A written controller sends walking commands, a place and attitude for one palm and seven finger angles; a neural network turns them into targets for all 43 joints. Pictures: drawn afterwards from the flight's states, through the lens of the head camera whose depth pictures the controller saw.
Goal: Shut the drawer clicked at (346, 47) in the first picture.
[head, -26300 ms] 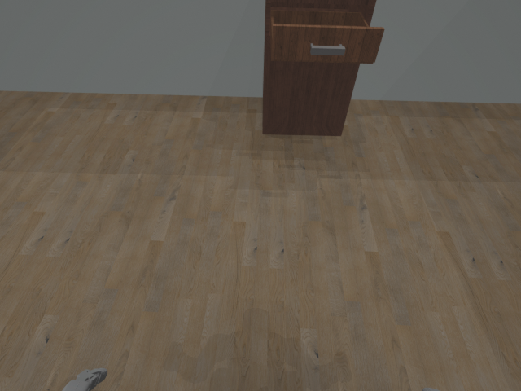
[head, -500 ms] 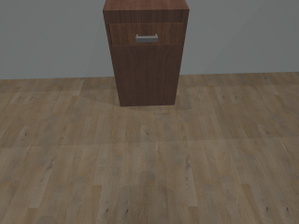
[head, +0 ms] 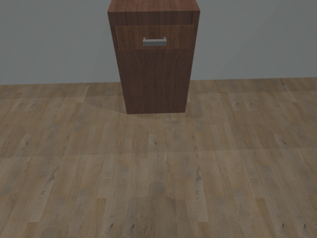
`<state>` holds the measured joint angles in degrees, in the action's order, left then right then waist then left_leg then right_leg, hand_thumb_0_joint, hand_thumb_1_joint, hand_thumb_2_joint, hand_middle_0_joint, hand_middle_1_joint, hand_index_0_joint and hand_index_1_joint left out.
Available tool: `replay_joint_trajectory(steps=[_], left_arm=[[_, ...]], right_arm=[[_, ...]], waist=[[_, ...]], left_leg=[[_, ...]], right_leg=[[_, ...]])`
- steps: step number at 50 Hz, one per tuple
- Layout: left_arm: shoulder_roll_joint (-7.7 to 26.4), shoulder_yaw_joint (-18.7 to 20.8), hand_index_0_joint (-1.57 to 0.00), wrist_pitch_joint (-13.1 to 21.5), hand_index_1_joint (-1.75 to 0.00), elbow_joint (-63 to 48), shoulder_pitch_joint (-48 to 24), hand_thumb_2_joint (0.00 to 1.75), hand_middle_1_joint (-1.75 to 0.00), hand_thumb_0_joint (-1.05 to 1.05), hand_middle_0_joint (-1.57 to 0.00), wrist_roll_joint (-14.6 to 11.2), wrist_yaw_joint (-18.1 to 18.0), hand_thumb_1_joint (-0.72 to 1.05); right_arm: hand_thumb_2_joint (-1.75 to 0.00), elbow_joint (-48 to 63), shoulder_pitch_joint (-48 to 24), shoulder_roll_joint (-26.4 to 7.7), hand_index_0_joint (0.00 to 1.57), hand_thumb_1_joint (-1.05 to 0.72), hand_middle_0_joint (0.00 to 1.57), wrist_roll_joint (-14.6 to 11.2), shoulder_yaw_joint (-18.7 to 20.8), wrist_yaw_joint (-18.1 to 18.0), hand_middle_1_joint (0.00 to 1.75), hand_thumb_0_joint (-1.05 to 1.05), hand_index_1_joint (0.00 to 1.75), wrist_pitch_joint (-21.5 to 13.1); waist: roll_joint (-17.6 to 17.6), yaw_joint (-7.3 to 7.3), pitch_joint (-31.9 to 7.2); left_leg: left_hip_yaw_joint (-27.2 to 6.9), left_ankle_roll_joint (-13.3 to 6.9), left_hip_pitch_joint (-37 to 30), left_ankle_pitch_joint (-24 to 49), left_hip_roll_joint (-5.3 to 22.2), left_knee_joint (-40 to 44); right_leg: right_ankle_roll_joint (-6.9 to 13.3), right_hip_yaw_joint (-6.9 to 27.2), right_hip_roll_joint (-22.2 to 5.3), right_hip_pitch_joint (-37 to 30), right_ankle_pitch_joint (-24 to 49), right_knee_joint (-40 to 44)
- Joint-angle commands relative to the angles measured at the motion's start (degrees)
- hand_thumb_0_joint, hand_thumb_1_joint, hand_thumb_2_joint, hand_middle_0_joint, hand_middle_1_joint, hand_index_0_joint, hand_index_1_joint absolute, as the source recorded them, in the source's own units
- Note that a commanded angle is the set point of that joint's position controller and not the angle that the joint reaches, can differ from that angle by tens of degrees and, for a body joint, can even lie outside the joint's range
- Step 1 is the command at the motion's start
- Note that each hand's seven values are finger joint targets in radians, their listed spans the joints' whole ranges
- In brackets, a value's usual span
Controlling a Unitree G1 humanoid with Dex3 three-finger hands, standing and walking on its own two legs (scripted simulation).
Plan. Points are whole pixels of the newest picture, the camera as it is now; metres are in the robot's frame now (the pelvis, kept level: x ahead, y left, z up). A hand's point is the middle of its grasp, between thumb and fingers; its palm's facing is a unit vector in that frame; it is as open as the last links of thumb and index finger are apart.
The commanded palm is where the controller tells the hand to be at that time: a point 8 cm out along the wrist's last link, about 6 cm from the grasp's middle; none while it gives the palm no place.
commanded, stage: look to check the result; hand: left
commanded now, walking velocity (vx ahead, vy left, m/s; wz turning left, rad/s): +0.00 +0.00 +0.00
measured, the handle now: (154, 40) +1.16 +0.08 -0.09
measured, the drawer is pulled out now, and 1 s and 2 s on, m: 0.00 0.00 0.00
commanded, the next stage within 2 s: none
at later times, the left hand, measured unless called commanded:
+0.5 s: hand out of the picture +0.03 +0.18 -0.17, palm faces +0.02 -0.97 -0.23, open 7.4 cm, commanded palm none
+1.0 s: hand out of the picture +0.06 +0.20 -0.16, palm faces +0.01 -0.96 -0.27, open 7.4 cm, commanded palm none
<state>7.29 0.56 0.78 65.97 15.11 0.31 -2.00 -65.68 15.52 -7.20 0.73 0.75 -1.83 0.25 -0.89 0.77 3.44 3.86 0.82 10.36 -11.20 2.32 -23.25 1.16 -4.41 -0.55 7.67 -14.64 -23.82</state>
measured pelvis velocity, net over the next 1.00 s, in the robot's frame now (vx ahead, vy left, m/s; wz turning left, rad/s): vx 0.01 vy -0.01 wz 0.00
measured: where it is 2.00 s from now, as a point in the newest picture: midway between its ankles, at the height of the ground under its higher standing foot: outside the picture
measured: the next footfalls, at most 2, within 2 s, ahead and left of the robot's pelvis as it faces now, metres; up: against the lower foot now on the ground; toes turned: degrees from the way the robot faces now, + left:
none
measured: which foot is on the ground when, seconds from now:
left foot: down 0.00-1.00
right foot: down 0.00-1.00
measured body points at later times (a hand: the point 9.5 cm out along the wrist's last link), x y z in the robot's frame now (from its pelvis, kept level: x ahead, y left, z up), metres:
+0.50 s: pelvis +0.01 -0.01 +0.00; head +0.03 -0.02 +0.45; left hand +0.03 +0.23 -0.15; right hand +0.01 -0.24 -0.16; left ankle +0.01 +0.13 -0.74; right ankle -0.02 -0.10 -0.74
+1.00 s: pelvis +0.01 -0.01 +0.00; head +0.03 -0.02 +0.45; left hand +0.06 +0.25 -0.14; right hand +0.04 -0.27 -0.16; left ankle +0.01 +0.13 -0.74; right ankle -0.02 -0.10 -0.74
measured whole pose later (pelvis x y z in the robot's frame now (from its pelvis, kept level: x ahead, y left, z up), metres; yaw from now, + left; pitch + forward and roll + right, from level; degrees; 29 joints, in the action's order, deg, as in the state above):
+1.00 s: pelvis +0.01 -0.01 +0.00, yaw +0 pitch -1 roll +0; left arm 13.0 1.2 1.2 65.2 9.5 0.4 -0.9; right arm -65.3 10.3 -13.4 0.8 0.9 -1.4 0.2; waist -1.0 0.8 3.7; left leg 3.5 1.8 8.0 -10.4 3.1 -19.9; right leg 2.0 -4.8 0.5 5.0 -13.7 -20.1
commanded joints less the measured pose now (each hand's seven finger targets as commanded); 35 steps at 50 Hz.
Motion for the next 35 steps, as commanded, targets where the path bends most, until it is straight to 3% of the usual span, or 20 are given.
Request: replay_joint_trajectory(steps=[1, 9, 18, 22, 35], left_arm=[[6.66, 1.18, -0.2, 0.55, -0.3, -1.25, 3.48, 0.9, -0.3, 0.0, -0.2, 0.11, -0.35, 0.9], [7.55, 1.36, -0.2, 0.57, -0.3, -1.41, 2.45, 0.9, -0.3, 0.0, -0.2, 0.12, -0.2, 0.9], [9.27, 1.73, -0.2, 0.94, -0.3, -1.89, 1.2, 0.9, -0.3, 0.0, -0.2, 0.11, -0.11, 0.9], [9.87, 1.68, -0.2, 0.78, -0.3, -1.96, 0.21, 0.9, -0.3, 0.0, -0.2, 0.09, -0.05, 0.9], [12.72, 2.06, -0.2, 1.03, -0.3, -2.75, -2.32, 0.9, -0.3, 0.0, -0.2, 0.18, 0.25, 0.9]], right_arm=[[-0.9, 0.66, 4.67, -5.03, 0.2, -0.9, 0.2, 0.13, 0.91, -0.45, 0.3, 0.0, 0.3, -0.69], [-0.9, 0.81, 3.47, -6.2, 0.2, -0.9, 0.2, 0.2, 0.98, -0.49, 0.3, 0.0, 0.3, -0.68], [-0.9, 1.11, 2.2, -8.0, 0.2, -0.9, 0.2, 0.22, 1.21, -0.54, 0.3, 0.0, 0.3, -0.97], [-0.9, 1.03, 1.28, -8.38, 0.2, -0.9, 0.2, 0.2, 1.16, -0.5, 0.3, 0.0, 0.3, -0.75], [-0.9, 1.8, -1.16, -11.56, 0.2, -0.9, 0.2, 0.19, 1.47, -0.35, 0.3, 0.0, 0.3, -0.89]], waist=[[0.68, -0.06, 1.28], [0.14, -0.14, 1.63], [1.04, -0.21, -1.14], [0.35, -0.19, 0.83], [0.71, -0.18, -0.83]], left_leg=[[-4.04, -1.82, -1.55, 6.53, 3.87, 3.33], [-3.97, -1.65, -1.85, 6.12, 3.99, 3.8], [-3.96, -1.58, -3.1, 9.24, 4.32, 3.47], [-4.05, -1.4, -2.49, 7.71, 4.28, 3.96], [-4.4, -1.3, -3.76, 8.96, 4.71, 4.4]], right_leg=[[0.95, 5.4, -5.75, 3.61, 6.59, 6.38], [1.04, 5.7, -5.76, 3.44, 6.57, 6.99], [1.14, 5.35, -6.16, 0.86, 12.75, 6.31], [1.12, 5.53, -6.14, 1.78, 10.68, 7.1], [1.14, 5.78, -6.34, 0.73, 12.43, 7.67]])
